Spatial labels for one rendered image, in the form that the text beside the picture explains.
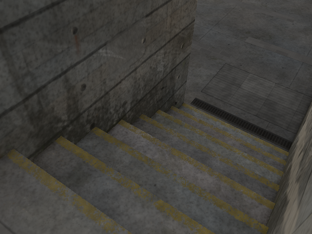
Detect stairs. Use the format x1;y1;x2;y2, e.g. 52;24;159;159
31;103;289;234

